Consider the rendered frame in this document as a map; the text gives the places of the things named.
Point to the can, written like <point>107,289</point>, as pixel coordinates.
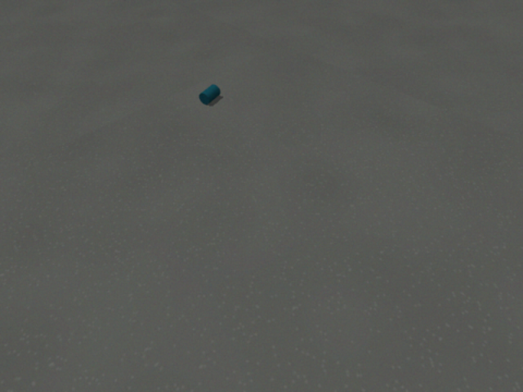
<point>209,94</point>

